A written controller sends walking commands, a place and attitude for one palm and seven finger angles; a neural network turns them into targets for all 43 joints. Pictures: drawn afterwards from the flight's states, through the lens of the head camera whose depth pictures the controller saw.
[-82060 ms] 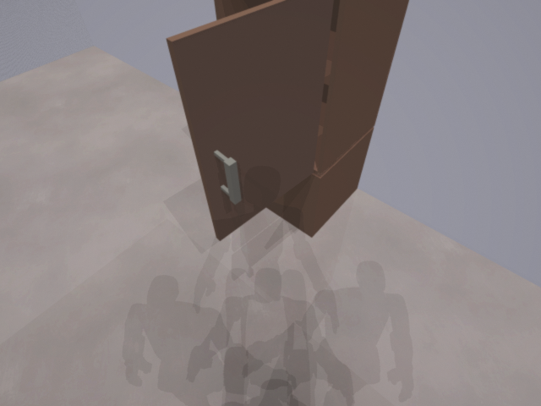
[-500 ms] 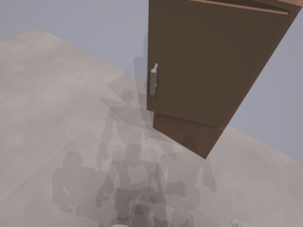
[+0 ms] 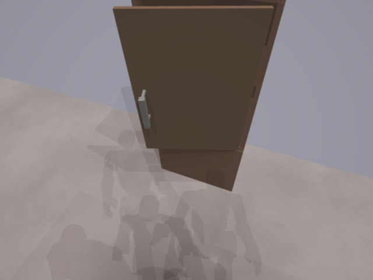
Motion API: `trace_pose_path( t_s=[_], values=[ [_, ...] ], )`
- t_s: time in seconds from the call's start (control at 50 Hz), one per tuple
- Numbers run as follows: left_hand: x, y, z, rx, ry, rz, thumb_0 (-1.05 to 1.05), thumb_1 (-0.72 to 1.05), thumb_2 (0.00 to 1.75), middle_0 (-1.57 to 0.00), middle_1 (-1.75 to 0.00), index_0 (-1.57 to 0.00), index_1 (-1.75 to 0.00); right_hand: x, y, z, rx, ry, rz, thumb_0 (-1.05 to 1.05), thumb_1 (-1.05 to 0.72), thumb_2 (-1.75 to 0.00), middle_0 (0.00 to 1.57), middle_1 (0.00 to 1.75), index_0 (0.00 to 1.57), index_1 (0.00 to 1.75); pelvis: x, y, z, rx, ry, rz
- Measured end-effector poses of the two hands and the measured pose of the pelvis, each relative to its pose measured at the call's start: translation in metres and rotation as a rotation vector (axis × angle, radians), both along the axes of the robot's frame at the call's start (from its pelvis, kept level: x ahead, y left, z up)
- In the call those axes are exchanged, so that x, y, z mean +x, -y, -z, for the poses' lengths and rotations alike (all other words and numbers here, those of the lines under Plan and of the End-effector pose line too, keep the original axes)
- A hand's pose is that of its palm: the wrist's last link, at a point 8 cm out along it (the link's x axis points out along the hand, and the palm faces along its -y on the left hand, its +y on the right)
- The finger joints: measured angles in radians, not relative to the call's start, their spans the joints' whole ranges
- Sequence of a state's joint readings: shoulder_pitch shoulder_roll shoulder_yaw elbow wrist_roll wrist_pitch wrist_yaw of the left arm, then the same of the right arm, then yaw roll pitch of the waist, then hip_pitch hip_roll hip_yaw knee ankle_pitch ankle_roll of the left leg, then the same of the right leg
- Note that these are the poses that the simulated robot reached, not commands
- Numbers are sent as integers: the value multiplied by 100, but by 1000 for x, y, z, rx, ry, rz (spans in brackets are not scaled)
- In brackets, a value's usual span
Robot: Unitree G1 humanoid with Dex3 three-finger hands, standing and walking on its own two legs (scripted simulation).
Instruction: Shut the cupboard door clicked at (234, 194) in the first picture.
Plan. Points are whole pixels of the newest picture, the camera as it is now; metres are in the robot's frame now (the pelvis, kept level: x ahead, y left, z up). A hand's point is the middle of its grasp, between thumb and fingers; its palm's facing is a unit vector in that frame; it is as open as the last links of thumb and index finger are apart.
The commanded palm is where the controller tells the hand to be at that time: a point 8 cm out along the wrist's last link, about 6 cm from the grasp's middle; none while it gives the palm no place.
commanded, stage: take the last steps up to it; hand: left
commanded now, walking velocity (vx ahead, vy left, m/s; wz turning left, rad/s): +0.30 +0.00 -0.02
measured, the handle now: (145, 109) +0.68 +0.18 -0.07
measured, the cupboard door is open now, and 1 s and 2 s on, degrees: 19 19 19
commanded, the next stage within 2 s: come to a stop and stand still in 0.56 s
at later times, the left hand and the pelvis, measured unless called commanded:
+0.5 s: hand out of the picture +0.15 +0.22 -0.17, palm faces +0.02 -0.99 -0.17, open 7.4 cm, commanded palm none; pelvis +0.13 +0.03 +0.01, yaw -2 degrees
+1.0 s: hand (134, 222) +0.30 +0.17 -0.17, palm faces +0.04 -0.98 -0.21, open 7.2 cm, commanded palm none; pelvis +0.22 -0.01 +0.00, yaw +0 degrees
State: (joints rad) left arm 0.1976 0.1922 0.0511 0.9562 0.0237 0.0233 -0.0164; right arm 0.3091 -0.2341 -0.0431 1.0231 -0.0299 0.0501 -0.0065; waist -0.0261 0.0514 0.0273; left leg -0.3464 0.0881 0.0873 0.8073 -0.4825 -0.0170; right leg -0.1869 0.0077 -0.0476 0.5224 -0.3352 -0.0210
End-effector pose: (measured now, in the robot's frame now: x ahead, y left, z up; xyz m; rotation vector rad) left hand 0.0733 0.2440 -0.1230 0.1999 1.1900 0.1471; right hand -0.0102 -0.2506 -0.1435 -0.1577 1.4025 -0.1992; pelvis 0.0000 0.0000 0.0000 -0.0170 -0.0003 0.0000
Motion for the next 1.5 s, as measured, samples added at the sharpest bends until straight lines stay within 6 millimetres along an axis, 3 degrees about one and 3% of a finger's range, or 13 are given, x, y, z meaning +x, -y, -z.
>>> trace_pose_path(
  t_s=[0.06, 0.14, 0.26, 0.34, 0.4, 0.52, 0.68, 0.76, 0.86, 1.04, 1.28, 1.36, 1.5],
  values=[
    [-6, 11, -4, -16, -15, -20, 0, 90, 90, -20, -30, -20, -30, 6, 4, -6, 7, -10, 3, 1, -91, -90, 20, 30, 20, 30, 13, 2, -7, 6, 3, 2],
    [-19, 20, 2, -47, -88, -39, 0, 91, 90, -20, -30, -20, -30, 33, 2, -16, 7, 28, 3, 1, -91, -90, 20, 30, 20, 30, 31, 2, -12, 8, 2, 1],
    [-32, 16, 21, -100, -217, -85, 0, 91, 90, -20, -30, -21, -30, 97, -17, -20, -3, 85, -37, 1, -91, -90, 20, 30, 20, 30, 67, -11, -6, -8, 1, -5],
    [-25, 1, 39, -117, -293, -106, 0, 90, 90, -20, -30, -20, -30, 139, -36, -13, -27, 151, -63, 1, -91, -90, 20, 30, 20, 30, 95, -27, 8, -3, 8, 8],
    [0, -10, 35, -101, -297, -77, 0, 91, 90, -20, -30, -20, -30, 151, -48, -17, -23, 165, -43, 0, -91, -90, 20, 30, 20, 30, 110, -31, 3, 5, 15, 27],
    [83, -21, 13, -64, -157, -49, 1, 91, 90, -20, -30, -20, -30, 147, -61, -20, 15, 75, -12, 0, -92, -90, 20, 30, 20, 30, 139, -32, -12, 14, 13, 28],
    [181, 2, 0, -27, -26, 9, 0, 91, 90, -19, -30, -20, -30, 151, -54, -4, 90, -35, 57, 1, -91, -90, 20, 30, 20, 30, 184, -10, -9, 35, 22, 37],
    [206, 24, 6, -15, -12, 20, 0, 91, 90, -19, -30, -20, -30, 170, -38, 9, 105, -59, 76, 1, -91, -90, 20, 30, 20, 30, 209, 6, 0, 38, 21, 40],
    [221, 35, 3, -12, -22, -5, -1, 93, 90, -20, -30, -20, -30, 207, -24, 3, 82, -47, 57, 1, -91, -90, 20, 30, 20, 30, 224, 14, -6, 27, 7, 13],
    [213, 19, 18, -36, -55, -51, -1, 92, 90, -20, -30, -21, -30, 259, -14, -8, -6, 52, -10, 0, -91, -90, 20, 30, 20, 30, 222, 1, -3, 17, 27, 5],
    [163, -14, 12, 17, -79, -41, 0, 91, 90, -20, -30, -20, -30, 291, -33, -11, 16, 242, -55, 1, -91, -90, 20, 30, 20, 30, 213, -16, 1, 20, 50, 5],
    [154, -25, 11, 34, -75, -40, 0, 91, 90, -20, -30, -20, -30, 291, -43, -11, 34, 290, -52, 1, -91, -90, 20, 30, 20, 30, 209, -22, 3, 20, 51, 11],
    [150, -32, 6, 30, -51, -28, 0, 90, 90, -20, -30, -20, -30, 265, -47, -12, 30, 242, -55, 0, -92, -90, 20, 30, 20, 30, 199, -29, -1, 20, 48, 19]
  ],
)
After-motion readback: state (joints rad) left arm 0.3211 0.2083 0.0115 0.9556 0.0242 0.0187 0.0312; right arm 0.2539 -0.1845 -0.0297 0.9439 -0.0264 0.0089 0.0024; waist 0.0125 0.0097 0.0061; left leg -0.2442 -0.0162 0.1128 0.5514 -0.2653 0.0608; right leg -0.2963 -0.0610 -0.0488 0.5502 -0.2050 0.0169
